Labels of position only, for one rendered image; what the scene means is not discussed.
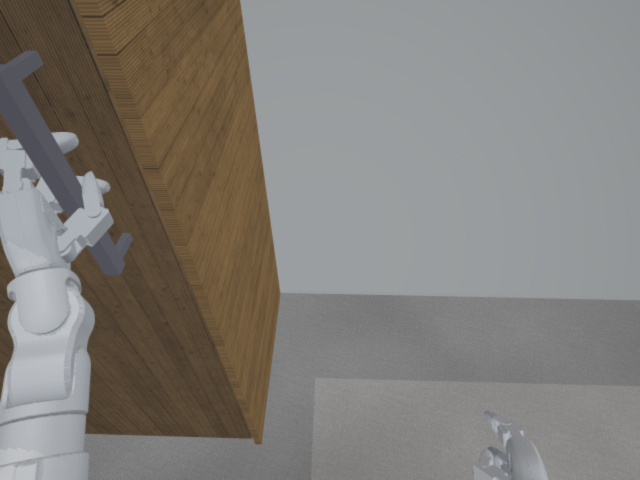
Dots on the wardrobe door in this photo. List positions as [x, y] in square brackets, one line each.
[155, 370]

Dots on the left robot hand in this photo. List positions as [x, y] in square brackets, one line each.
[29, 224]

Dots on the right robot hand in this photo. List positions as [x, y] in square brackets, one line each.
[521, 461]

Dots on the left robot forearm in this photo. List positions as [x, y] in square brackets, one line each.
[45, 394]

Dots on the handle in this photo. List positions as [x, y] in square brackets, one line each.
[29, 127]

